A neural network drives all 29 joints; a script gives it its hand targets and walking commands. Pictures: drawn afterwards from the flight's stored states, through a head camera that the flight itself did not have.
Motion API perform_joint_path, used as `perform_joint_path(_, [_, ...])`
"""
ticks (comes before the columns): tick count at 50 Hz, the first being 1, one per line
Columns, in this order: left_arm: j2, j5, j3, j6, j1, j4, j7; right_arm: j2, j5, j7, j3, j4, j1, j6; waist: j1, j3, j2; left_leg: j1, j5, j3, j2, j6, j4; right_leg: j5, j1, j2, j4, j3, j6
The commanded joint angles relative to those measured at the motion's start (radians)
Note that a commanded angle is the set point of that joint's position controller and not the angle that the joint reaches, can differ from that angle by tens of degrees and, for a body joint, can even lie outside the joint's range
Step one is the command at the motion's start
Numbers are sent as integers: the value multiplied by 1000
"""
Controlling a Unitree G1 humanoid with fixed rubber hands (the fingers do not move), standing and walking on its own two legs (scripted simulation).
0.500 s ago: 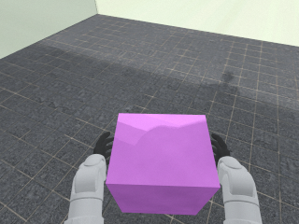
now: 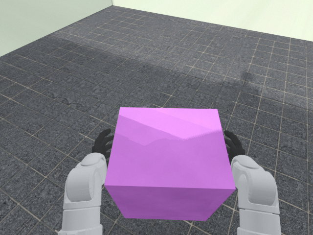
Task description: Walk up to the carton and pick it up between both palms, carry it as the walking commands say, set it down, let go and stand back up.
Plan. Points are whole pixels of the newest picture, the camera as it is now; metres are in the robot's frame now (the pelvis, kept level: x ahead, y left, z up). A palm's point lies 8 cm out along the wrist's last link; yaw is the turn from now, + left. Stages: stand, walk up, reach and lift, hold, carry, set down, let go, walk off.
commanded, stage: carry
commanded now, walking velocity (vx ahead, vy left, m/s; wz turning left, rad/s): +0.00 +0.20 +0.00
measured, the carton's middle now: (166, 168) +0.29 +0.01 +0.01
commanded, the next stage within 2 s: none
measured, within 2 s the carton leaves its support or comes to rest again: neither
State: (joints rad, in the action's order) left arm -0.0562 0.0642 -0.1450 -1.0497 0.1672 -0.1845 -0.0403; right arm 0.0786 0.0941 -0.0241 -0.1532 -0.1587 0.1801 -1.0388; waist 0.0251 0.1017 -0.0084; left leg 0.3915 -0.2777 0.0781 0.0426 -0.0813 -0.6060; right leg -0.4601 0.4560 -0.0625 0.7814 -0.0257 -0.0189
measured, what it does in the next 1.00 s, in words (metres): steps to the left: left foot, then right foot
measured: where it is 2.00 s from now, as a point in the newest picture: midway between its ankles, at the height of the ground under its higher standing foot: outside the picture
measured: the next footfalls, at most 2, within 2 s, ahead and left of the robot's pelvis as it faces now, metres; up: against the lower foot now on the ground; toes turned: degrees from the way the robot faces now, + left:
left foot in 0.34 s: +0.04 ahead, +0.19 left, +0.00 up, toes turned +8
right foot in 0.62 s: -0.02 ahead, +0.03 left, +0.00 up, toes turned -8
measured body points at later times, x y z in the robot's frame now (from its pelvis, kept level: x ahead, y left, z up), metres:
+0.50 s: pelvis -0.04 +0.11 +0.00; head -0.04 +0.11 +0.45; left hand +0.22 +0.28 +0.07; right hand +0.23 -0.05 +0.07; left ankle +0.00 +0.19 -0.73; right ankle -0.05 -0.03 -0.68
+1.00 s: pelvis -0.09 +0.24 +0.00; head -0.10 +0.25 +0.45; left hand +0.17 +0.42 +0.07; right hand +0.18 +0.09 +0.07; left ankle -0.06 +0.35 -0.73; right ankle -0.09 +0.08 -0.69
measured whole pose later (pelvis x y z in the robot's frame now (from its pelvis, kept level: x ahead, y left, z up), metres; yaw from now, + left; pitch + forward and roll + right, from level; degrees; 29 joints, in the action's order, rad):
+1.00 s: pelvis -0.09 +0.24 +0.00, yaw +1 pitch +4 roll +0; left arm -0.11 0.06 -0.17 -1.18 0.06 -0.39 -0.05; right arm 0.13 0.08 -0.04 -0.15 -0.33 0.09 -1.16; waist 0.00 0.10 -0.04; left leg 0.39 -0.24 0.12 -0.03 -0.03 -0.57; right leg -0.54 0.50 -0.14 0.92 -0.05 -0.05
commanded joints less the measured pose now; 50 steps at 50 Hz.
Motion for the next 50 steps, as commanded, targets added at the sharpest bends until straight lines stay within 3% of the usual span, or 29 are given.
perform_joint_path(1, [-882,-387,769,-54,515,-196,233,809,-315,182,713,-262,462,-57,-19,295,137,-252,573,-244,-284,-121,156,-47,45,24,53,-66,19])
perform_joint_path(4, [-883,-392,762,-91,458,-233,227,791,-321,174,719,-310,428,-99,-8,316,115,-184,561,-160,-219,-74,76,149,-115,23,-195,-105,18])
perform_joint_path(5, [-879,-386,758,-102,431,-240,224,781,-320,172,721,-315,409,-110,-4,329,93,-121,531,-144,-200,-45,33,215,-216,-24,-261,-65,23])
perform_joint_path(6, [-871,-377,751,-112,395,-244,223,771,-319,171,722,-314,404,-120,5,334,10,-4,407,-127,-170,-1,-64,329,-340,-150,-319,79,50])
perform_joint_path(7, [-856,-360,750,-115,371,-244,221,780,-318,173,727,-325,411,-131,0,302,-210,200,56,-54,-93,71,-193,748,-431,-425,-327,364,157])
perform_joint_path(8, [-860,-358,740,-117,372,-268,216,798,-340,180,744,-327,431,-140,-4,314,-282,246,-260,-36,-82,75,-362,919,-419,-487,-339,394,253])
perform_joint_path(9, [-864,-352,748,-123,388,-275,210,794,-358,187,769,-340,456,-146,-5,300,-215,255,-258,-85,-93,73,-430,889,-396,-460,-355,359,259])
perform_joint_path(10, [-860,-346,760,-126,410,-300,205,796,-367,193,772,-331,457,-153,-12,282,-170,238,-227,-107,-117,74,-413,765,-355,-426,-366,294,219])
perform_joint_path(13, [-857,-342,764,-135,419,-331,201,825,-400,204,771,-325,445,-159,-18,240,-197,75,-128,-2,-78,85,-192,664,-227,-282,-333,77,121])
perform_joint_path(16, [-850,-323,754,-144,364,-322,198,812,-402,213,763,-309,408,-161,-19,237,-194,-65,-46,102,-34,87,75,594,-208,-233,-265,19,84])
perform_joint_path(17, [-849,-316,755,-147,354,-315,198,805,-396,214,756,-299,400,-162,-21,231,-141,-126,0,78,-55,84,188,527,-184,-204,-207,-1,50])
perform_joint_path(18, [-847,-309,759,-149,350,-302,196,801,-390,216,743,-286,387,-164,-23,246,-39,-226,91,-38,-146,70,266,381,-109,-166,-110,-25,6])
perform_joint_path(19, [-842,-312,763,-152,371,-319,201,783,-373,219,716,-250,366,-160,-32,243,252,-271,340,-262,-316,-18,272,19,66,-39,14,-118,-61])
perform_joint_path(20, [-862,-325,777,-154,403,-293,207,802,-372,217,726,-262,370,-159,-41,256,312,-259,436,-277,-348,-87,245,-208,101,-21,164,-93,-50])
perform_joint_path(23, [-893,-358,779,-145,425,-258,228,832,-358,211,738,-303,391,-149,-34,269,140,-215,395,-198,-318,-131,205,-128,144,-29,291,-52,-1])
perform_joint_path(28, [-888,-372,775,-139,393,-280,221,816,-336,198,730,-308,358,-138,-30,288,147,-149,241,-151,-270,-107,208,16,-34,33,-38,-114,35])
perform_joint_path(30, [-878,-365,764,-140,356,-269,221,794,-328,194,724,-293,333,-141,-14,287,107,-70,171,-117,-232,-57,164,189,-213,-9,-328,-99,43])
perform_joint_path(31, [-864,-358,754,-139,338,-256,223,785,-324,193,722,-275,336,-141,-6,291,5,51,97,-99,-197,0,57,202,-355,-141,-417,65,59])
perform_joint_path(32, [-856,-341,756,-130,328,-254,224,784,-317,194,734,-306,374,-142,-8,236,-244,282,-122,-8,-107,76,-101,424,-429,-465,-460,421,178])
perform_joint_path(33, [-872,-343,755,-123,345,-280,226,798,-337,197,752,-316,415,-143,-11,221,-249,281,-232,-36,-111,76,-295,537,-338,-509,-469,433,258])
perform_joint_path(35, [-887,-337,755,-124,367,-279,224,814,-361,207,772,-308,420,-144,-22,210,-115,249,-160,-99,-109,82,-438,478,-283,-408,-458,274,213])
perform_joint_path(38, [-885,-349,758,-121,388,-319,219,833,-390,208,782,-334,440,-137,-20,194,-163,170,-102,-24,-92,110,-279,528,-257,-273,-409,73,129])
perform_joint_path(43, [-845,-322,749,-135,309,-311,211,809,-384,208,764,-302,354,-147,-18,237,-232,-30,-50,88,-44,102,96,663,-287,-256,-293,27,93])
perform_joint_path(44, [-844,-317,753,-135,308,-305,211,806,-376,209,757,-294,347,-149,-20,234,-197,-99,10,94,-47,99,202,621,-256,-228,-250,6,56])
perform_joint_path(45, [-843,-310,758,-135,309,-295,210,801,-368,211,745,-280,336,-151,-22,246,-120,-201,60,16,-114,92,278,527,-187,-193,-164,-24,17])
perform_joint_path(46, [-839,-305,755,-138,308,-299,211,794,-358,216,722,-255,313,-148,-25,253,101,-297,299,-181,-266,36,283,234,-18,-100,-50,-86,-48])
perform_joint_path(47, [-854,-322,771,-139,369,-306,219,798,-347,217,716,-245,322,-139,-41,247,313,-273,451,-261,-341,-56,261,-130,74,-20,59,-111,-62])
perform_joint_path(48, [-871,-328,774,-138,378,-274,227,816,-351,215,729,-276,327,-139,-44,245,291,-261,482,-257,-346,-106,238,-220,117,-12,230,-69,-38])
perform_joint_path(50, [-886,-359,783,-129,420,-283,236,840,-346,212,731,-304,356,-131,-37,251,180,-214,384,-191,-320,-128,220,-147,145,-19,371,-40,-8])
